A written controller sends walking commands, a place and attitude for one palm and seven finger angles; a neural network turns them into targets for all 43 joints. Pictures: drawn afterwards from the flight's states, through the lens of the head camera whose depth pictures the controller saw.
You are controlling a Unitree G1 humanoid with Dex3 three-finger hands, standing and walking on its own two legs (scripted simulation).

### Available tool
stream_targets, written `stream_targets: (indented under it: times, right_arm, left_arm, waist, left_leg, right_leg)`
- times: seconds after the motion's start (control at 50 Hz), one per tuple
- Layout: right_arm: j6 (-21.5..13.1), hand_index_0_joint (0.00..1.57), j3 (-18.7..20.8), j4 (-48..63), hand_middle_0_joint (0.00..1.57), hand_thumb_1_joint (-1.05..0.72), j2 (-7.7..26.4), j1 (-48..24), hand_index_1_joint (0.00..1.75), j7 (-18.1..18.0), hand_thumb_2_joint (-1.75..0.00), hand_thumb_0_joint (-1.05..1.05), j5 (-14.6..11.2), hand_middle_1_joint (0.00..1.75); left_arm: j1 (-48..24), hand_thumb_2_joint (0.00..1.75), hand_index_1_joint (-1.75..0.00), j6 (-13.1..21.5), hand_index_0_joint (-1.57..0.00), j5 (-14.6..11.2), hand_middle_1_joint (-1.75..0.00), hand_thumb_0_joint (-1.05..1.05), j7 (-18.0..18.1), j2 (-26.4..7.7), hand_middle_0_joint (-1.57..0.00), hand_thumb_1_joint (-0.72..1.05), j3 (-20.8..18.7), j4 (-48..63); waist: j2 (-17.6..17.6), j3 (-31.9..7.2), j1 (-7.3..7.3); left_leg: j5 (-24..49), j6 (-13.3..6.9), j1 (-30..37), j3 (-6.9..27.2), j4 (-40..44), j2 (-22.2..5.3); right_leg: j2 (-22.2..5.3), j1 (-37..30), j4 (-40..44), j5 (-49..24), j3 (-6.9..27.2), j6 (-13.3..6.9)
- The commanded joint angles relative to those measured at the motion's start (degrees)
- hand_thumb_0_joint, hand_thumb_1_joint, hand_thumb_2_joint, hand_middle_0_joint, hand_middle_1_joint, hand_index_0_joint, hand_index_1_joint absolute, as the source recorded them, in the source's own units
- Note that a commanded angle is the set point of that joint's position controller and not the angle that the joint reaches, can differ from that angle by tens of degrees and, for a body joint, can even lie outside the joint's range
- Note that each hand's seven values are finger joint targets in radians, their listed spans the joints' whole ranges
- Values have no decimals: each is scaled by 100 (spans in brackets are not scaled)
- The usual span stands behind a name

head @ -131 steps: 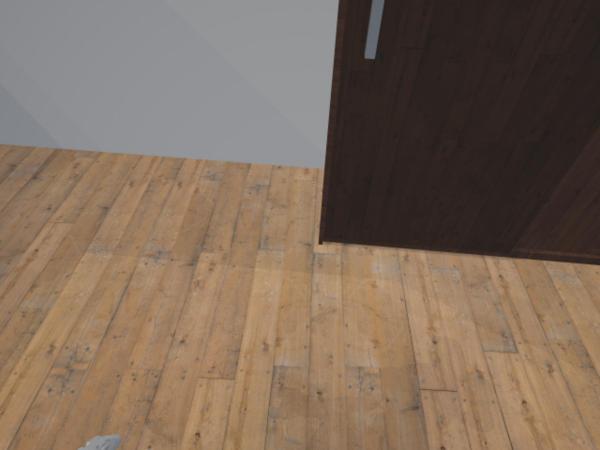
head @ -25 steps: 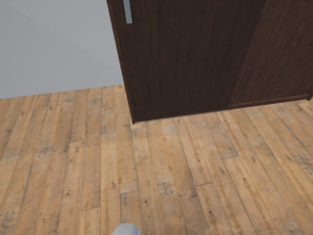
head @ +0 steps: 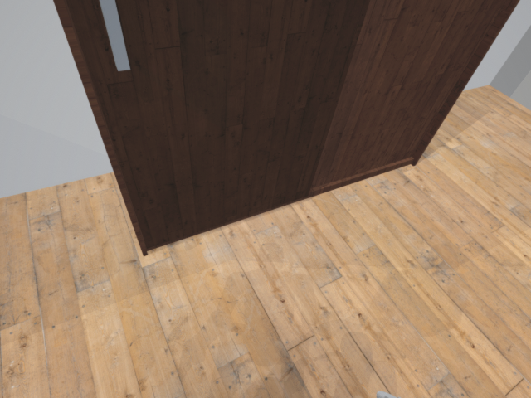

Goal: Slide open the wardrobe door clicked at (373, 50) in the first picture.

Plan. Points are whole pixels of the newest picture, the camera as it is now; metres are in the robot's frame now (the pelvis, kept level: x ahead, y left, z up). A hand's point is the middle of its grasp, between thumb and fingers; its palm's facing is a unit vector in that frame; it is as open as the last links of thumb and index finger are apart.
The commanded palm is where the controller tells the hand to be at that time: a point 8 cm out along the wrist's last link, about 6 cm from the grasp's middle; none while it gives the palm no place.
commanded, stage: walk to a spot facing it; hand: left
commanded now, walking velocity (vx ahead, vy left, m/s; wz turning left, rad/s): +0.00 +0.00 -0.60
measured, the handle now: out of the picture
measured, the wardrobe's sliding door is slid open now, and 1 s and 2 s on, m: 0.00 0.00 0.00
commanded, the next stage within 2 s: none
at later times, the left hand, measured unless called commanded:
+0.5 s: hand (214, 308) +0.31 +0.12 -0.17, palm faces -0.31 -0.93 -0.19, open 7.4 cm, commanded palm none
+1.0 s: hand (182, 280) +0.36 +0.20 -0.18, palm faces -0.48 -0.85 -0.21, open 7.4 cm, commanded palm none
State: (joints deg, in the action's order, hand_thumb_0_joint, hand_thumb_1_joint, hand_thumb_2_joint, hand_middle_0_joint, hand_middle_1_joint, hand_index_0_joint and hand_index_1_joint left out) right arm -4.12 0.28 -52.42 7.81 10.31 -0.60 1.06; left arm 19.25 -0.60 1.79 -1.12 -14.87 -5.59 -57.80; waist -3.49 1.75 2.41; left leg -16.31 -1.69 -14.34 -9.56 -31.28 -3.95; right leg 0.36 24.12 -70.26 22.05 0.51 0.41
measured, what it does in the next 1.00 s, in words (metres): walks ahead, turning right: right foot, then left foot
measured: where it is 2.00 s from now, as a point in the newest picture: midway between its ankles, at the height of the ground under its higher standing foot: outside the picture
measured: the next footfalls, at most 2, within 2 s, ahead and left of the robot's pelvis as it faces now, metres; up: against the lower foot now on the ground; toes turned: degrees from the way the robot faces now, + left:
right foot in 0.42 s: +0.18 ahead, -0.11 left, +0.00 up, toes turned -22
left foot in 0.84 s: +0.29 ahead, +0.11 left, +0.00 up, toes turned -25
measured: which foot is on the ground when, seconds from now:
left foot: down 0.00-0.42, up 0.44-0.82, down 0.84-1.00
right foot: up 0.00-0.40, down 0.42-0.86, up 0.88-1.00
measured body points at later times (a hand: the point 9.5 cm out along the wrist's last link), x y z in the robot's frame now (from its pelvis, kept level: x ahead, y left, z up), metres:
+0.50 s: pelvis +0.13 -0.01 -0.02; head +0.18 -0.03 +0.43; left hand +0.32 +0.17 -0.16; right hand +0.02 -0.22 -0.17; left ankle +0.04 +0.11 -0.66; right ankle +0.14 -0.10 -0.74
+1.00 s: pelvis +0.19 +0.04 +0.00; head +0.24 +0.07 +0.45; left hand +0.38 +0.24 -0.16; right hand +0.17 -0.22 -0.11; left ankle +0.26 +0.13 -0.74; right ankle +0.09 -0.06 -0.64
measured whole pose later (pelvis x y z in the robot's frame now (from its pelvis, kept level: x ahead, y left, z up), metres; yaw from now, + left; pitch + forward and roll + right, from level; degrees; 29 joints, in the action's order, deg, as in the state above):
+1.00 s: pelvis +0.19 +0.04 +0.00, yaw -35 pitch +0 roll -2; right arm 0.5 0.8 -49.4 9.3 8.1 -1.1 1.2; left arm 13.9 -4.1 1.7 -1.1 -16.4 -6.3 -52.2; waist -3.8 3.0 2.7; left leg -15.9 -0.5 -14.0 -8.1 -30.4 -5.5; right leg 1.3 28.7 -67.2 24.8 1.6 3.8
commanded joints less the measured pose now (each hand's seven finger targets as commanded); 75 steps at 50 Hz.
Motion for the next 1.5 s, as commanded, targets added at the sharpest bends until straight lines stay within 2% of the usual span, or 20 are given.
stream_targets:
  times: [0.0,0.26,0.36,0.38,0.4,0.42,0.48,0.56,0.72,0.78,0.8,0.84,0.96,1.16,1.26,1.28,1.3,1.32,1.36,1.48]
  right_arm:
    - [-78,20,231,-33,20,-90,844,590,30,-156,-90,0,-18,30]
    - [163,20,360,-415,20,-90,1071,1438,30,-167,-90,0,56,30]
    - [252,20,468,-317,20,-90,1339,1385,30,-97,-90,0,-6,30]
    - [265,20,448,-178,20,-90,1321,1235,30,-43,-90,0,-72,30]
    - [279,20,374,109,20,-90,930,1229,30,-17,-90,0,-131,30]
    - [298,20,363,291,20,-90,927,760,30,-109,-90,0,-120,30]
    - [444,20,363,280,20,-90,843,416,30,-89,-90,0,-48,30]
    - [589,20,367,131,20,-90,690,721,30,-99,-90,0,-1,30]
    - [476,20,368,549,20,-90,768,-102,30,-89,-90,0,-59,30]
    - [409,20,393,522,20,-90,864,195,30,-128,-90,0,-89,30]
    - [367,20,419,452,20,-90,1021,382,30,-153,-90,0,-85,30]
    - [349,20,571,565,20,-90,1925,426,30,-136,-90,0,-4,30]
    - [303,20,351,700,20,-90,1184,-264,30,-156,-90,0,15,30]
    - [370,20,582,285,20,-90,1450,586,30,-68,-90,0,44,30]
    - [404,20,662,223,20,-90,1568,481,30,-5,-90,0,38,30]
    - [420,20,636,236,20,-90,1470,498,30,13,-90,0,7,30]
    - [466,20,515,419,20,-90,1021,530,30,48,-90,0,-21,30]
    - [523,20,424,676,20,-90,881,159,30,23,-90,0,4,30]
    - [607,20,449,606,20,-90,976,84,30,-41,-90,0,-18,30]
    - [630,20,486,259,20,-90,1048,306,30,-29,-90,0,36,30]
  left_arm:
    - [318,90,-30,-63,-20,-18,-30,0,-77,92,-20,90,-25,444]
    - [-1647,90,-30,-202,-20,-8,-30,0,-78,110,-20,90,105,1064]
    - [-814,90,-30,3,-20,17,-30,0,6,-237,-20,90,24,954]
    - [-95,90,-30,96,-20,37,-30,0,38,-551,-20,90,-61,763]
    - [455,90,-30,178,-20,-9,-30,0,129,-1206,-20,90,-181,658]
    - [555,90,-30,112,-20,-162,-30,0,221,-1436,-20,90,-226,583]
    - [-631,90,-30,24,-20,-160,-30,0,305,-841,-20,90,-93,909]
    - [-1017,90,-30,90,-20,-53,-30,0,289,-712,-20,90,-43,953]
    - [-734,90,-30,-12,-20,-28,-30,0,179,-840,-20,90,-150,1024]
    - [-900,90,-30,-75,-20,-58,-30,0,191,-858,-20,90,-173,1100]
    - [-939,90,-30,-96,-20,-100,-30,0,182,-728,-20,90,-140,1157]
    - [-663,90,-30,-109,-20,-131,-30,0,104,-262,-20,90,-44,1311]
    - [-409,90,-30,-226,-20,-31,-30,0,-48,-391,-20,90,-151,967]
    - [-1184,90,-30,-263,-20,-69,-30,0,-73,-145,-20,90,-3,1151]
    - [-814,90,-30,-132,-20,-76,-30,0,-27,-212,-20,90,-4,1062]
    - [-463,90,-30,-69,-20,-61,-30,0,8,-435,-20,90,-57,972]
    - [-130,90,-30,24,-20,13,-30,0,92,-1142,-20,90,-165,879]
    - [58,90,-30,3,-20,-71,-30,0,173,-1533,-20,90,-248,831]
    - [-306,90,-30,-39,-20,-107,-30,0,252,-1140,-20,90,-214,872]
    - [-859,90,-30,31,-20,-115,-30,0,200,-778,-20,90,-56,1033]
  waist:
    - [1290,72,16]
    - [1097,236,-527]
    - [1147,-409,-53]
    - [602,-862,356]
    - [-824,-1559,430]
    - [-704,-1764,484]
    - [33,-615,-38]
    - [45,-292,-434]
    - [-738,-550,-131]
    - [-700,-750,-330]
    - [-340,-830,-438]
    - [2156,-798,-380]
    - [1386,-151,-76]
    - [1637,-178,-532]
    - [1544,-473,-286]
    - [988,-676,-71]
    - [-1073,-678,123]
    - [-1580,-712,243]
    - [-1059,-509,85]
    - [-412,-318,-245]
  left_leg:
    - [3058,-180,275,556,1458,-1386]
    - [4604,-416,1664,-283,854,-1614]
    - [5688,-113,1381,-658,-1015,-1655]
    - [4389,173,353,-784,-2463,-1506]
    - [-1256,640,-1662,-685,-4272,-275]
    - [-2236,590,-1938,373,-4955,-113]
    - [-1138,585,-1840,892,-4385,-552]
    - [-816,691,-1221,794,-3282,-370]
    - [-649,660,-818,622,-1380,125]
    - [-53,595,-8,604,-45,219]
    - [486,512,823,705,685,15]
    - [2319,-486,1530,2871,1411,-2529]
    - [2357,-305,491,797,1281,-1357]
    - [2380,-539,1018,253,1111,-1814]
    - [2283,-130,674,-211,194,-1823]
    - [1797,202,202,-466,-650,-1656]
    - [-962,592,-1382,-656,-1973,-930]
    - [-2163,678,-2119,54,-3045,-438]
    - [-1473,576,-2082,740,-3570,-561]
    - [-346,779,-1732,751,-3225,-354]
  right_leg:
    - [-386,765,-371,-584,-11,129]
    - [-345,1142,2075,-635,-728,118]
    - [71,-776,3582,-678,-931,-217]
    - [-416,-2246,4228,-2084,-346,-468]
    - [-2221,-3876,4177,-5729,2425,-1363]
    - [-2552,-3776,4190,-6985,2532,-1862]
    - [-1778,-2030,4678,-4452,1562,-1399]
    - [-1308,-871,4852,-4012,1063,-1138]
    - [-947,-1086,4510,-3623,1679,-1024]
    - [-836,-966,4076,-3545,1857,-747]
    - [-593,-449,3749,-3045,1701,-495]
    - [348,1180,1373,1334,250,191]
    - [-155,917,-320,14,95,410]
    - [-391,304,1947,389,-533,410]
    - [-214,-898,3744,-460,-703,134]
    - [-377,-1749,4540,-1249,-483,15]
    - [-1731,-2659,5177,-2594,1418,-459]
    - [-2470,-2467,5040,-4303,2353,-1008]
    - [-1991,-1898,5039,-3384,1692,-1050]
    - [-1225,-1552,4982,-3252,1123,-821]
